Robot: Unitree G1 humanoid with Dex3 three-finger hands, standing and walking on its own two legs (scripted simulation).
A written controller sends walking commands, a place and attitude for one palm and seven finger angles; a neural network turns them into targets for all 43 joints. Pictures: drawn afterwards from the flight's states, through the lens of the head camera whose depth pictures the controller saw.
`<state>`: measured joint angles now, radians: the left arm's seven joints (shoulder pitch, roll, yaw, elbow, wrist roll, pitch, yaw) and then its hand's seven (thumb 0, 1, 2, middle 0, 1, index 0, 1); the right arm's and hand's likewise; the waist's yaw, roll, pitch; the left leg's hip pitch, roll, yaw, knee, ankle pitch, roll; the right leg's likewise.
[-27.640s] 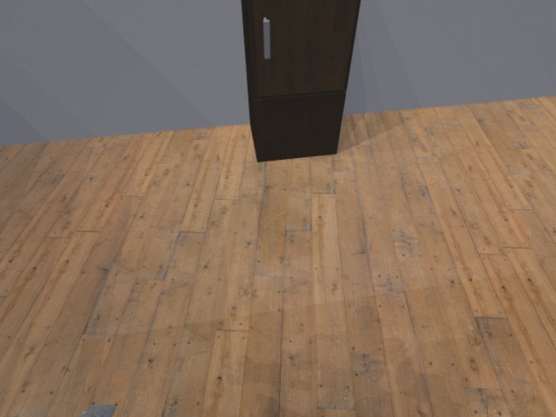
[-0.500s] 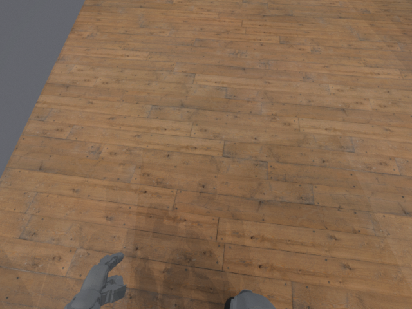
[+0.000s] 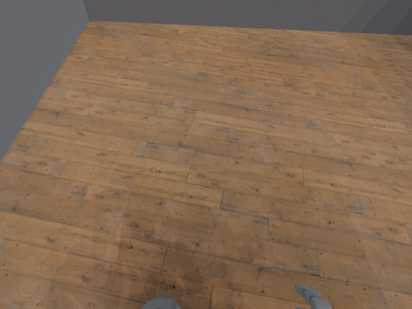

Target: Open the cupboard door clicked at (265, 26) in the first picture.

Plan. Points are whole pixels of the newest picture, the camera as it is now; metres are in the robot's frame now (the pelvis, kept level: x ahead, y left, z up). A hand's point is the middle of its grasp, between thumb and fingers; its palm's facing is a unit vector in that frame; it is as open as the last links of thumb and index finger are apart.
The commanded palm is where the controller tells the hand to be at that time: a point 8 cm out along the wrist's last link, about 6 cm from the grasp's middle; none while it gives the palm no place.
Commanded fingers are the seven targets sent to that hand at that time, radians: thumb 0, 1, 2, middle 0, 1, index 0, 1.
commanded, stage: walk to a spot facing it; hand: left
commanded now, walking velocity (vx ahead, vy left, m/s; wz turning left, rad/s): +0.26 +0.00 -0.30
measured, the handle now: out of the picture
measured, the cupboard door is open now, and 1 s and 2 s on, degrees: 44 44 44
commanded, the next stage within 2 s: turn to face it in 0.04 s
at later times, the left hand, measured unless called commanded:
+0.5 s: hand (150, 251) +0.26 +0.15 -0.14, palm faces +0.08 -0.97 -0.23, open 7.3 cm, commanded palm none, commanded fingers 0.00 0.90 0.90 -0.20 -0.30 -0.20 -0.30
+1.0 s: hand (131, 257) +0.24 +0.19 -0.14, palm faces +0.36 -0.88 -0.30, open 7.4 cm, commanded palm none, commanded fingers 0.00 0.90 0.90 -0.20 -0.30 -0.20 -0.30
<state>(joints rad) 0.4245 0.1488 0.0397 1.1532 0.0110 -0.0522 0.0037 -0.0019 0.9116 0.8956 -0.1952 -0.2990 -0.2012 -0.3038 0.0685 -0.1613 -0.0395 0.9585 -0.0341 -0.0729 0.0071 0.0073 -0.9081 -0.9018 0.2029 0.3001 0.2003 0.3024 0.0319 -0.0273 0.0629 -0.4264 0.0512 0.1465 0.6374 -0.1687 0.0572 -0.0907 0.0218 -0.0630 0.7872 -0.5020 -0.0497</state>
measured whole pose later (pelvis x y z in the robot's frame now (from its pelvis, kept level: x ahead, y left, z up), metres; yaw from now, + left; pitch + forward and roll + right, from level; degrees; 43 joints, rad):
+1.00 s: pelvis +0.22 -0.05 +0.01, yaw +21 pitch +3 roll +0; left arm 0.15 0.23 0.07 0.89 0.01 0.03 0.01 0.00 0.91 0.90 -0.19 -0.30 -0.20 -0.30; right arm 0.17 -0.25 -0.07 0.90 -0.03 0.04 0.00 0.01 -0.90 -0.90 0.21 0.30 0.20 0.30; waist -0.02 0.03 0.07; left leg -0.38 0.00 -0.02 0.57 -0.23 -0.01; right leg -0.39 -0.03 -0.04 0.72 -0.37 0.07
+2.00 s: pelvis +0.27 -0.10 +0.02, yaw +59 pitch +0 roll +2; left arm 0.15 0.17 0.03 0.87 0.02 0.01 0.03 0.00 0.90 0.90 -0.20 -0.30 -0.20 -0.30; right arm 0.17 -0.26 -0.09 0.95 -0.02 0.08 0.02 0.01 -0.91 -0.90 0.20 0.30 0.20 0.30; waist -0.04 0.03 0.11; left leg -0.53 -0.01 0.00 1.17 -0.42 -0.06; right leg -0.24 -0.09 -0.14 0.55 -0.31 -0.02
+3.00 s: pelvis +0.30 -0.08 +0.02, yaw +96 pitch +1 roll +2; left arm 0.21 0.18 0.04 0.89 0.03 0.00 0.02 0.00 0.91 0.89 -0.20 -0.30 -0.21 -0.30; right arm 0.12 -0.24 -0.08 0.96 -0.01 0.09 0.03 0.01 -0.91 -0.90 0.20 0.30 0.20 0.30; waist -0.01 -0.02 0.12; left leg -0.42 0.03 0.05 0.88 -0.45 -0.06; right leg -0.20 -0.13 -0.25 0.53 -0.34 -0.01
